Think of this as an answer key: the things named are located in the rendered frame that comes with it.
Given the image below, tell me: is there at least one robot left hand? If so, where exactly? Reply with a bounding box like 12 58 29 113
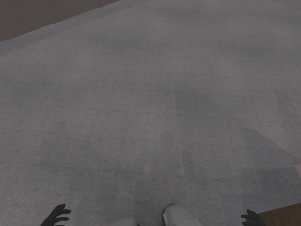
40 203 71 226

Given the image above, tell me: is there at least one robot right thigh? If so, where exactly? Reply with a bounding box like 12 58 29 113
163 205 202 226

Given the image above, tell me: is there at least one pedestal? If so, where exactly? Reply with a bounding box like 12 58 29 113
245 203 301 226

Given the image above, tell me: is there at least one right robot shin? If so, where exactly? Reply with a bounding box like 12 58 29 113
166 202 177 209

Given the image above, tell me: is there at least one robot right hand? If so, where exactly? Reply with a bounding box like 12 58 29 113
241 209 266 226

